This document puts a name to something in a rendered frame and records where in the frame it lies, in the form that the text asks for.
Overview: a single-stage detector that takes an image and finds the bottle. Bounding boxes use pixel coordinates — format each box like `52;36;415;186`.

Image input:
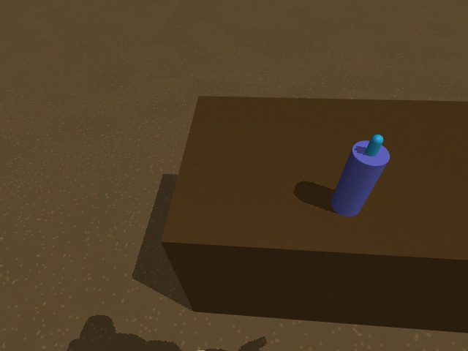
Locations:
331;135;390;217

